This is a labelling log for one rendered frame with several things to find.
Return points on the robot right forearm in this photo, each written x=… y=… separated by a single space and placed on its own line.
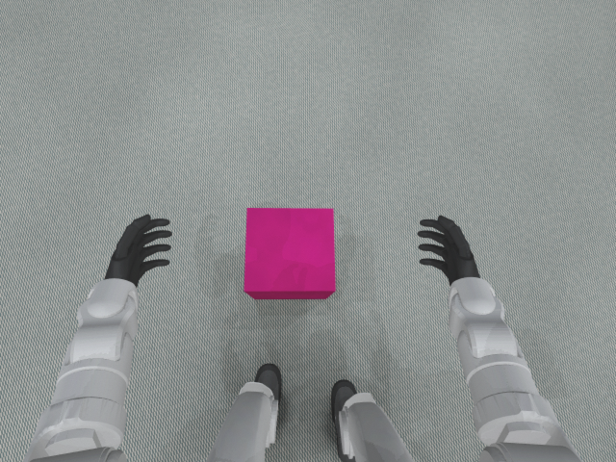
x=508 y=407

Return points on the robot right hand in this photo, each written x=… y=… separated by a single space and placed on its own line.
x=459 y=260

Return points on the robot right foot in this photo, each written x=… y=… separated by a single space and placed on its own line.
x=341 y=392

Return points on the right robot upper arm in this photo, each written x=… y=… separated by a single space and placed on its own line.
x=514 y=452

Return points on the carton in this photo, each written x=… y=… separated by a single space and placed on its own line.
x=289 y=253

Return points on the robot left forearm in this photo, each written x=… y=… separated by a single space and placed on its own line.
x=86 y=411

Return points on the robot right shin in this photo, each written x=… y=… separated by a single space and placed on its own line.
x=361 y=397

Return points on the robot left hand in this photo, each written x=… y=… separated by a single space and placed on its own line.
x=127 y=260

